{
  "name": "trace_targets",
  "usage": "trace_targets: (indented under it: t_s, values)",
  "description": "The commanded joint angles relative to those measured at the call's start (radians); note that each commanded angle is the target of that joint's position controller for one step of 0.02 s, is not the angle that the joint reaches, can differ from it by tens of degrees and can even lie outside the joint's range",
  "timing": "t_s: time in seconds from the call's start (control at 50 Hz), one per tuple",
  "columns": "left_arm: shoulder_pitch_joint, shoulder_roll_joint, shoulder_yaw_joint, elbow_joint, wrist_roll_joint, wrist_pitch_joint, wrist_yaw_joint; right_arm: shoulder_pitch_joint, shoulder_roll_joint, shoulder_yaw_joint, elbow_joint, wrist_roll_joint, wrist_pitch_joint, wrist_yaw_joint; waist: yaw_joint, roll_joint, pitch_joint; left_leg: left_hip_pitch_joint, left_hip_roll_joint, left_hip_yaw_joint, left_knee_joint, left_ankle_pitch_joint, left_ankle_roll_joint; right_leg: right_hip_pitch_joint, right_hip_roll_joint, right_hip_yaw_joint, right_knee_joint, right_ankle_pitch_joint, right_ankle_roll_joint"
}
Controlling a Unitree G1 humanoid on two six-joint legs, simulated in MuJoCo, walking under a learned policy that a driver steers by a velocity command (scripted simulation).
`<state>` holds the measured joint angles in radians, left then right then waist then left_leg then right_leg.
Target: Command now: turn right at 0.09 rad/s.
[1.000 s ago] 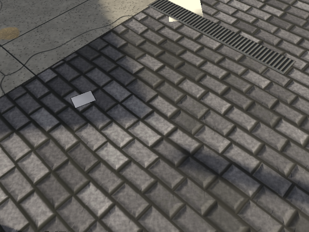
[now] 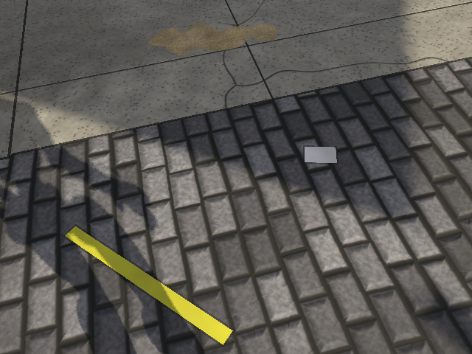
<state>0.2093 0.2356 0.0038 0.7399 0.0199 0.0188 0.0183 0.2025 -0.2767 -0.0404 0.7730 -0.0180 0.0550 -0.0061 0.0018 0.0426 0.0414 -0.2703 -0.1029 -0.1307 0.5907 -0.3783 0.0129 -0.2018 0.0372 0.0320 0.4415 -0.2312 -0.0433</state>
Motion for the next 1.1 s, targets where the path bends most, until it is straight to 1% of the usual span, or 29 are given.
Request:
trace_targets:
  t_s: [0.02,0.08,0.18,0.2,0.22,0.24,0.26,0.28,0.3,0.34,0.4,0.46,0.5,0.52,0.54,0.56,0.58,0.62,0.64,0.7,0.82,0.88,0.92,1.0,1.02,1.04,1.06,1.08,1.1]
  values:
    - [-0.067,0.176,0.039,-0.049,-0.008,-0.018,-0.005,0.019,-0.096,-0.021,-0.028,-0.003,-0.017,-0.003,-0.026,-0.247,-0.024,0.024,0.027,0.060,-0.053,0.044,-0.019,0.037,-0.176,0.240,-0.122,0.321,-0.094]
    - [0.002,0.227,0.068,-0.028,-0.021,-0.008,-0.011,0.010,-0.102,-0.021,-0.017,0.012,-0.023,-0.020,0.000,-0.205,-0.066,-0.013,0.020,0.088,-0.076,0.026,-0.028,0.132,-0.199,0.309,-0.058,0.458,-0.117]
    - [-0.048,0.201,0.082,-0.037,-0.019,0.012,-0.019,0.054,-0.097,-0.019,-0.010,0.008,-0.040,-0.044,-0.030,-0.169,-0.092,0.123,0.065,0.070,-0.171,0.113,0.007,-0.003,-0.161,0.362,0.001,0.406,-0.088]
    - [-0.062,0.180,0.078,-0.050,-0.021,0.011,-0.022,0.076,-0.127,-0.024,-0.012,-0.002,-0.046,-0.050,-0.036,-0.109,-0.101,0.182,0.144,0.001,-0.218,0.131,0.034,-0.083,-0.122,0.329,0.058,0.319,-0.061]
    - [-0.063,0.145,0.073,-0.071,-0.035,0.012,-0.026,0.043,-0.203,-0.045,-0.011,-0.005,-0.040,-0.052,-0.005,0.079,-0.059,0.198,0.252,-0.118,-0.257,0.275,0.103,-0.206,0.002,0.180,0.156,0.119,-0.014]
    - [-0.046,0.154,0.075,-0.060,-0.019,0.016,-0.020,0.044,-0.207,-0.050,-0.013,-0.011,-0.036,-0.046,-0.025,0.171,-0.051,0.221,0.410,-0.220,-0.291,0.494,0.200,-0.274,0.073,0.046,0.316,-0.182,0.006]
    - [-0.037,0.179,0.087,-0.046,-0.002,0.024,-0.016,0.037,-0.167,-0.038,-0.029,-0.008,-0.039,-0.042,-0.030,0.140,-0.045,0.201,0.489,-0.236,-0.290,0.677,0.278,-0.307,0.050,0.012,0.537,-0.368,0.013]
    - [-0.018,0.188,0.095,-0.029,0.000,0.031,-0.019,0.013,-0.134,-0.026,-0.041,-0.006,-0.039,-0.040,-0.006,0.044,-0.039,0.171,0.470,-0.173,-0.279,0.735,0.284,-0.295,0.022,0.021,0.635,-0.359,0.022]
    - [-0.010,0.175,0.095,-0.024,-0.004,0.040,-0.026,-0.020,-0.120,-0.020,-0.044,-0.008,-0.039,-0.041,0.017,0.023,-0.022,0.155,0.420,-0.094,-0.268,0.716,0.247,-0.286,0.000,0.025,0.635,-0.313,0.029]
    - [-0.022,0.152,0.085,-0.032,-0.009,0.050,-0.047,-0.035,-0.139,-0.023,-0.041,-0.015,-0.040,-0.042,0.010,0.093,-0.013,0.193,0.339,0.011,-0.250,0.687,0.187,-0.285,-0.007,-0.007,0.551,-0.251,0.050]
    - [-0.067,0.140,0.075,-0.059,-0.018,0.054,-0.066,0.000,-0.166,-0.032,-0.032,-0.011,-0.037,-0.032,-0.032,0.131,-0.035,0.218,0.336,0.062,-0.217,0.671,0.172,-0.211,-0.011,-0.053,0.389,-0.234,0.058]
    - [-0.065,0.148,0.075,-0.075,-0.021,0.054,-0.062,0.015,-0.200,-0.045,-0.022,-0.007,-0.035,-0.018,-0.038,0.146,-0.056,0.213,0.364,0.075,-0.162,0.679,0.160,-0.123,0.001,-0.097,0.247,-0.225,0.036]
    - [-0.012,0.144,0.076,-0.063,-0.012,0.043,-0.052,-0.005,-0.203,-0.048,-0.022,0.006,-0.034,-0.015,0.008,0.108,-0.066,0.150,0.343,0.126,-0.056,0.584,0.110,-0.003,0.023,-0.120,0.045,-0.068,0.014]
    - [0.016,0.176,0.085,-0.058,0.001,0.030,-0.041,0.027,-0.192,-0.048,-0.013,0.003,-0.037,-0.013,0.026,0.009,-0.083,0.062,0.305,0.175,0.074,0.424,0.054,0.101,-0.011,-0.017,-0.080,0.053,-0.005]
    - [0.046,0.301,0.108,-0.072,0.007,0.013,-0.032,0.055,-0.120,-0.031,-0.050,-0.016,-0.032,-0.009,0.006,-0.265,-0.099,-0.178,0.190,0.258,0.332,-0.077,-0.022,0.236,-0.294,0.366,-0.138,0.342,-0.070]
    - [0.128,0.374,0.132,-0.055,-0.014,0.010,-0.039,-0.044,-0.103,-0.019,-0.098,-0.011,-0.014,-0.027,0.072,-0.319,-0.114,-0.281,0.074,0.149,0.469,-0.300,-0.033,0.177,-0.422,0.529,-0.123,0.586,-0.247]
    - [0.130,0.316,0.122,-0.046,-0.022,0.010,-0.039,-0.052,-0.132,-0.023,-0.088,-0.011,-0.006,-0.030,0.060,-0.181,-0.081,-0.300,0.113,0.090,0.551,-0.251,-0.033,0.172,-0.385,0.465,-0.123,0.526,-0.270]
    - [0.002,0.231,0.098,-0.062,-0.017,0.021,-0.027,-0.046,-0.140,-0.029,-0.062,0.004,-0.015,-0.020,0.003,-0.119,-0.001,-0.288,0.144,0.072,0.505,-0.089,-0.032,0.092,-0.255,0.326,-0.135,0.376,-0.200]
    - [-0.019,0.220,0.095,-0.068,-0.021,0.023,-0.020,-0.035,-0.148,-0.033,-0.058,-0.005,-0.017,-0.015,-0.003,-0.141,-0.009,-0.272,0.142,0.078,0.482,-0.048,-0.038,0.096,-0.220,0.299,-0.136,0.383,-0.181]
    - [0.010,0.223,0.097,-0.059,-0.021,0.020,-0.023,-0.010,-0.130,-0.030,-0.049,-0.008,-0.013,-0.004,-0.001,-0.128,-0.068,-0.242,0.114,0.090,0.455,-0.009,-0.054,0.120,-0.191,0.285,-0.122,0.423,-0.178]
    - [0.051,0.217,0.094,-0.044,-0.003,0.020,-0.018,-0.054,-0.112,-0.022,-0.060,-0.002,-0.004,-0.011,0.033,-0.159,-0.059,-0.223,0.103,0.092,0.297,-0.007,-0.055,0.096,-0.194,0.342,-0.135,0.249,-0.190]
    - [0.076,0.216,0.091,-0.026,0.009,0.021,-0.021,-0.076,-0.109,-0.017,-0.066,-0.013,-0.016,0.001,0.053,-0.175,-0.053,-0.174,0.093,0.113,0.216,-0.026,-0.038,0.047,-0.179,0.403,-0.203,-0.207,-0.202]
    - [0.076,0.201,0.082,-0.011,0.016,0.017,-0.022,-0.063,-0.098,-0.010,-0.054,-0.014,-0.029,0.011,0.052,-0.185,-0.027,-0.128,0.090,0.135,0.144,-0.048,-0.020,0.018,-0.189,0.418,-0.230,-0.323,-0.201]
    - [0.045,0.206,0.076,0.010,0.010,0.001,-0.017,0.040,-0.063,0.004,0.000,-0.004,-0.060,0.006,-0.018,-0.115,0.017,0.166,0.059,0.171,-0.139,0.054,0.057,-0.159,-0.171,0.353,-0.178,-0.388,-0.163]
    - [0.033,0.179,0.067,0.009,0.012,-0.008,-0.014,0.092,-0.069,0.004,0.022,-0.005,-0.071,0.000,-0.047,-0.079,0.022,0.267,0.067,0.119,-0.212,0.022,0.074,-0.233,-0.137,0.311,-0.110,-0.402,-0.132]
    - [0.002,0.119,0.050,-0.012,0.014,-0.020,-0.014,0.183,-0.118,-0.001,0.041,-0.013,-0.085,-0.007,-0.080,0.060,0.015,0.347,0.234,-0.141,-0.355,-0.170,0.110,-0.328,-0.062,0.187,0.110,-0.355,-0.085]
    - [-0.057,0.116,0.046,-0.054,0.010,-0.035,-0.019,0.235,-0.235,-0.031,0.056,-0.005,-0.089,-0.002,-0.094,0.179,0.050,0.367,0.430,-0.532,-0.497,-0.391,0.208,-0.514,0.064,-0.004,0.307,-0.286,-0.038]
    - [-0.089,0.185,0.063,-0.061,0.031,-0.043,-0.018,0.229,-0.231,-0.040,0.072,-0.005,-0.089,0.009,-0.073,0.069,0.126,0.281,0.460,-0.589,-0.503,-0.397,0.259,-0.553,0.008,0.025,0.401,-0.256,-0.027]
    - [-0.066,0.186,0.063,-0.045,0.026,-0.052,-0.028,0.185,-0.189,-0.032,0.061,0.003,-0.095,0.017,-0.037,0.039,0.136,0.261,0.411,-0.522,-0.488,-0.343,0.253,-0.537,-0.023,0.041,0.442,-0.178,-0.016]
